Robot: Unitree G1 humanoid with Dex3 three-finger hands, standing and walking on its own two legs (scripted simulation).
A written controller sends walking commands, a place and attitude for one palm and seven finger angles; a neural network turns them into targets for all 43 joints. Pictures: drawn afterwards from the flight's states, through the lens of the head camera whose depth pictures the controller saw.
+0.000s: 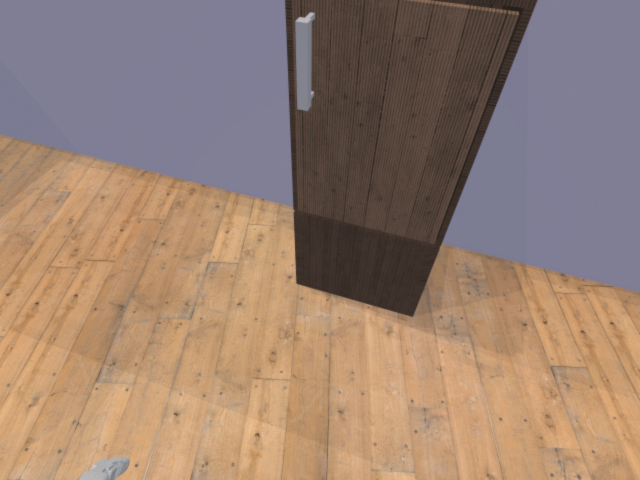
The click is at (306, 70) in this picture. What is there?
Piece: cupboard door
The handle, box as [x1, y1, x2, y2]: [295, 12, 314, 110]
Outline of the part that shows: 311,12 304,18 299,17 295,21 297,108 307,110 310,106 310,99 313,95 313,91 310,90 311,21 314,18 314,13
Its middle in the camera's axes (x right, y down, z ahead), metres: -0.03 -0.36 +0.80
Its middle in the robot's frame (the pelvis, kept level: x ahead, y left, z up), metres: +0.86 +0.08 +0.12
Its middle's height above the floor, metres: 0.89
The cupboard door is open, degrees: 0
